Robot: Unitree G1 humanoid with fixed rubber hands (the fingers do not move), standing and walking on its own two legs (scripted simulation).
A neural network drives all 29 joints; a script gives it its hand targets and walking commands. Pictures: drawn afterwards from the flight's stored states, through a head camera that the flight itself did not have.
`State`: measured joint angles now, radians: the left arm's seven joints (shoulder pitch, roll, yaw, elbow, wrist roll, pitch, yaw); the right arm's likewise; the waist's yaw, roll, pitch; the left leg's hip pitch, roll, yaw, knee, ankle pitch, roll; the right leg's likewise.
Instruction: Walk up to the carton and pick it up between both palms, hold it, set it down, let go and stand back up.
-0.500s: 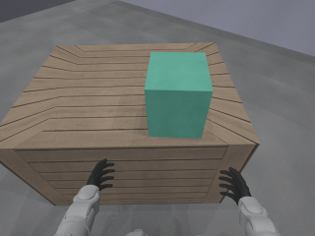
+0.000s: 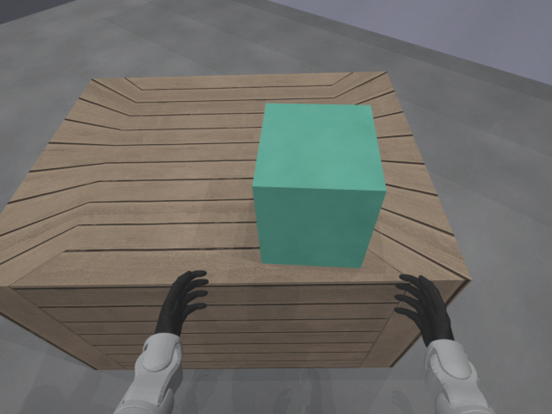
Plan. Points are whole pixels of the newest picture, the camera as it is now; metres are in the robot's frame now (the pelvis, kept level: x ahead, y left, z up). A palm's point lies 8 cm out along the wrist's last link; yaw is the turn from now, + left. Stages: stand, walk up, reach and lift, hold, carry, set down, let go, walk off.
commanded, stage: reach and lift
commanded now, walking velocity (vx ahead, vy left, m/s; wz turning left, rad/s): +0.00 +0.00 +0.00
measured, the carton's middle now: (314, 187) +0.53 -0.04 -0.01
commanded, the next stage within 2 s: none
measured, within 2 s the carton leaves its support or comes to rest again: neither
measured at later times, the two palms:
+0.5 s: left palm (192, 276) +0.34 +0.17 -0.01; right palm (440, 293) +0.31 -0.22 -0.02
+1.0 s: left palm (190, 222) +0.40 +0.17 +0.05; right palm (441, 235) +0.37 -0.22 +0.04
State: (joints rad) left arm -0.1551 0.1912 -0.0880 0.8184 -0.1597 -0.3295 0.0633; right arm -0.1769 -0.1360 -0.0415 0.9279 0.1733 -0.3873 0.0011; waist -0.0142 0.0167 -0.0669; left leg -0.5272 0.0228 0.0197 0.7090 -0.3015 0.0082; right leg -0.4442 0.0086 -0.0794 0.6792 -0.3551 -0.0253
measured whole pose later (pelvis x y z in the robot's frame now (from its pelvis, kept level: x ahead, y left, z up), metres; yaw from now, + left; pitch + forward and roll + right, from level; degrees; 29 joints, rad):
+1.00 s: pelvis -0.01 -0.01 +0.00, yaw -1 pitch +15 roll -1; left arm -0.75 0.24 -0.06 1.23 -0.27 -0.28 0.02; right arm -0.68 -0.21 0.05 1.13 0.33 -0.24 -0.09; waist -0.03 0.00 -0.20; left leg -0.68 0.03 0.01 0.68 -0.26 -0.01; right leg -0.62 0.04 -0.05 0.67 -0.31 -0.04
